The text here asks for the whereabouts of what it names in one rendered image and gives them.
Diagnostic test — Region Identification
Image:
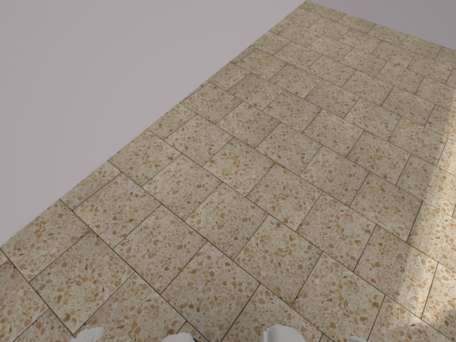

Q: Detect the robot right thigh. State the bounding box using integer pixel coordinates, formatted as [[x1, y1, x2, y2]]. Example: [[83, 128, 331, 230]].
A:
[[261, 325, 305, 342]]

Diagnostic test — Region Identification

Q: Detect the robot left hand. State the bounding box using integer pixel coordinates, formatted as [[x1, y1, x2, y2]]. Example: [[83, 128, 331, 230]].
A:
[[69, 327, 104, 342]]

